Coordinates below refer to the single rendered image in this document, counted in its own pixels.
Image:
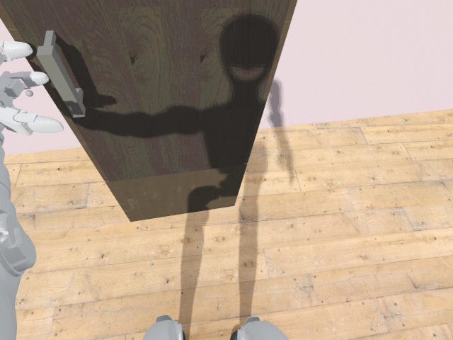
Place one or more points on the cupboard door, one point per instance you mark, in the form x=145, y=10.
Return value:
x=170, y=86

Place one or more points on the robot left shin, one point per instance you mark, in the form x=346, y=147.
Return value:
x=163, y=317

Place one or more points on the robot left upper arm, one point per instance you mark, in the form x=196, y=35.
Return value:
x=17, y=253

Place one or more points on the right robot thigh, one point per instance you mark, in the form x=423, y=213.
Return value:
x=260, y=330

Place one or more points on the robot left forearm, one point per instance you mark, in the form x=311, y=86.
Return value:
x=6, y=206

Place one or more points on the robot left hand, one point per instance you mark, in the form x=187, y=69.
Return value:
x=16, y=119

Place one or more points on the handle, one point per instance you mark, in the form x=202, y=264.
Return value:
x=47, y=54

